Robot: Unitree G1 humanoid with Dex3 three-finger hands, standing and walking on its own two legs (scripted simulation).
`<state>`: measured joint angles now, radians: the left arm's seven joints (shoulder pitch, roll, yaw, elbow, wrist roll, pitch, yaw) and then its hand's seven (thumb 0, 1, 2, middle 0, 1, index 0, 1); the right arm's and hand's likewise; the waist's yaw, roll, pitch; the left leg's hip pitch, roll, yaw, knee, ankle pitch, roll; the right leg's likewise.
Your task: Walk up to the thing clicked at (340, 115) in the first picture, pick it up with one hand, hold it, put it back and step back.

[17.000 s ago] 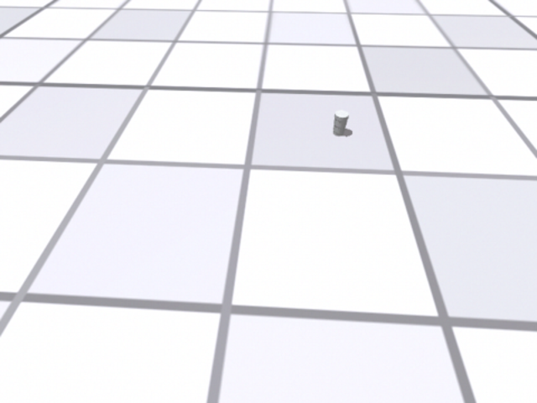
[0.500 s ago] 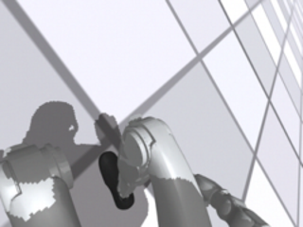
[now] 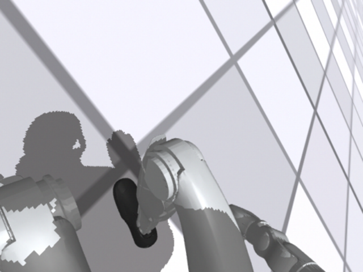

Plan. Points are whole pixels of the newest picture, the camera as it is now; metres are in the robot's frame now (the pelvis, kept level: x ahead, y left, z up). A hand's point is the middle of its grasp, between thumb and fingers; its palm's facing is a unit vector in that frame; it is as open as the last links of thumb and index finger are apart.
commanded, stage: close in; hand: left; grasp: from the side
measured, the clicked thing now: out of the picture +0.48 +0.32 -0.22
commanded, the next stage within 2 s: rest palm in 0.20 s
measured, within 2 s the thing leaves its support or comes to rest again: leaves its support in 1.36 s
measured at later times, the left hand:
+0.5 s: hand out of the picture +0.47 +0.32 -0.18, palm faces +0.50 -0.86 -0.01, open 16.5 cm
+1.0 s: hand out of the picture +0.48 +0.32 -0.18, palm faces +0.50 -0.87 -0.04, open 11.0 cm
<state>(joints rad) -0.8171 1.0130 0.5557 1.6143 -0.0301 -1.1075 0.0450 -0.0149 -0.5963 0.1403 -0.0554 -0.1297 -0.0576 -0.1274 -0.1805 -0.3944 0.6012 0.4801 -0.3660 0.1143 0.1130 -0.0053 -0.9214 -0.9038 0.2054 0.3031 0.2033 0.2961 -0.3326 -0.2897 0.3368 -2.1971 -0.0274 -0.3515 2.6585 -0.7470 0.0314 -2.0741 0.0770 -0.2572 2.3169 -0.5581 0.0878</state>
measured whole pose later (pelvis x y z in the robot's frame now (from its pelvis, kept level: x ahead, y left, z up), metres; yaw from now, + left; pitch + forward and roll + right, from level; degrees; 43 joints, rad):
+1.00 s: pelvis +0.00 +0.00 +0.01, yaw +0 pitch +16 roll -20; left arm -0.88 1.04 0.52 1.62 -0.01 -1.05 0.08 -0.04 -0.23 0.72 -0.62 -0.80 -0.59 -0.81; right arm -0.17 -0.39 0.59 0.51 -0.35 0.12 0.11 -0.01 -0.89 -0.89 0.21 0.30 0.20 0.30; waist -0.35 -0.28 0.33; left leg -2.21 -0.02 -0.34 2.63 -0.74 0.02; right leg -2.09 0.07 -0.25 2.30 -0.55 0.09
